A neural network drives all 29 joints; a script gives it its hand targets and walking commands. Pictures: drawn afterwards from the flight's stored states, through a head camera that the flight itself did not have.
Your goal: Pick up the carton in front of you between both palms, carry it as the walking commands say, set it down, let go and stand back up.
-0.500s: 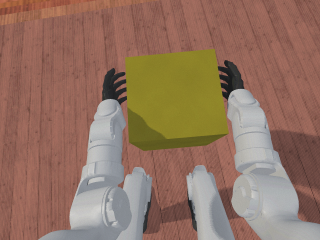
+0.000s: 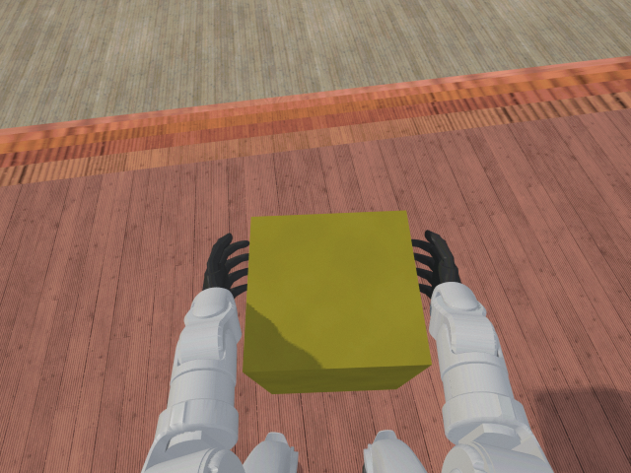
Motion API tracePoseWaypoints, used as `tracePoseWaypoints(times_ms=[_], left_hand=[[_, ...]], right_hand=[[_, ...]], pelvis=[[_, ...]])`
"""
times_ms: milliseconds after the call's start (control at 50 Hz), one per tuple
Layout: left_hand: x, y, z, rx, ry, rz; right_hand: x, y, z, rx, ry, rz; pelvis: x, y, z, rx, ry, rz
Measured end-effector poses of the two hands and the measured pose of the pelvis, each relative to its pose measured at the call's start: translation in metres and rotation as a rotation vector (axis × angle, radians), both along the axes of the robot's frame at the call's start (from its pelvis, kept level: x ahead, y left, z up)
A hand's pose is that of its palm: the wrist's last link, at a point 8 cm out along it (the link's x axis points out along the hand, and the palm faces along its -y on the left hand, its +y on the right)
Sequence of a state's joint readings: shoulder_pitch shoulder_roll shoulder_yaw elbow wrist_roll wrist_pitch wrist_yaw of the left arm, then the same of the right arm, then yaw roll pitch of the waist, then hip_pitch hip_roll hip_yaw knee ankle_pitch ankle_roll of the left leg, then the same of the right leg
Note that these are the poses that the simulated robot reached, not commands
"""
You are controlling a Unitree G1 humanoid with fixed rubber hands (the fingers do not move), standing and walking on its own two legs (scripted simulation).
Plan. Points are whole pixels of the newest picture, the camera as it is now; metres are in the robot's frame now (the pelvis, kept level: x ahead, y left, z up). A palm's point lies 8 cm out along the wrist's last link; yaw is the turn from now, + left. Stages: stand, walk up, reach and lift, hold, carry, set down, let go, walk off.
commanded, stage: reach and lift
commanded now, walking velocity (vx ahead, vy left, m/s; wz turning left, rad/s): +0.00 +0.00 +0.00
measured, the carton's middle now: (331, 312) +0.35 +0.00 -0.10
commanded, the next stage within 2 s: hold in 1.40 s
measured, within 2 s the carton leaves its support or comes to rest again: neither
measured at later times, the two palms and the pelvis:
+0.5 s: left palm (180, 276) +0.32 +0.15 +0.10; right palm (474, 283) +0.31 -0.14 +0.10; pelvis +0.01 +0.01 +0.07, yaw -1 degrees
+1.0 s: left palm (183, 267) +0.32 +0.15 +0.11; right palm (477, 272) +0.32 -0.15 +0.10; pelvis +0.02 +0.00 +0.07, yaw -1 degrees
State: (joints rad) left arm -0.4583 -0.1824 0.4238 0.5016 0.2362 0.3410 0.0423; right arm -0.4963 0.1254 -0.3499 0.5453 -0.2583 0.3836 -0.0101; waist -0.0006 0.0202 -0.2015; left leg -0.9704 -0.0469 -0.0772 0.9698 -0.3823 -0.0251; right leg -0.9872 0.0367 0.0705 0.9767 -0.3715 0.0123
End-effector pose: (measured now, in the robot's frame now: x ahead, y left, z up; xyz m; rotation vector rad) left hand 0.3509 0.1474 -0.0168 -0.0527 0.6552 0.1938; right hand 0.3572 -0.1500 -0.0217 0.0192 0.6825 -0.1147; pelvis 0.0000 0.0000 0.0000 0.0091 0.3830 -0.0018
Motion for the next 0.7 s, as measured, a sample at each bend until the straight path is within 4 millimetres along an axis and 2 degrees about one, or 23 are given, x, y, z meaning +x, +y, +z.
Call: tracePoseWaypoints(times_ms=[180, 380, 520, 700], left_hand=[[-0.016, 0.005, 0.052, 0.006, 0.011, -0.029], [-0.025, 0.003, 0.107, 0.031, -0.015, -0.078], [-0.036, 0.007, 0.12, 0.039, 0.001, -0.069], [-0.037, 0.008, 0.116, 0.04, 0.009, -0.072]], right_hand=[[-0.023, 0.005, 0.051, -0.008, 0.012, -0.017], [-0.041, 0.003, 0.108, -0.036, -0.016, -0.028], [-0.049, 0.008, 0.119, -0.04, -0.001, -0.014], [-0.049, 0.008, 0.119, -0.039, 0.006, -0.021]], pelvis=[[0.02, 0.003, 0.041, -0.007, -0.168, 0.001], [0.023, 0.006, 0.066, -0.011, -0.365, -0.011], [0.012, 0.008, 0.068, -0.011, -0.441, -0.017], [0.002, 0.008, 0.066, -0.012, -0.464, -0.009]])
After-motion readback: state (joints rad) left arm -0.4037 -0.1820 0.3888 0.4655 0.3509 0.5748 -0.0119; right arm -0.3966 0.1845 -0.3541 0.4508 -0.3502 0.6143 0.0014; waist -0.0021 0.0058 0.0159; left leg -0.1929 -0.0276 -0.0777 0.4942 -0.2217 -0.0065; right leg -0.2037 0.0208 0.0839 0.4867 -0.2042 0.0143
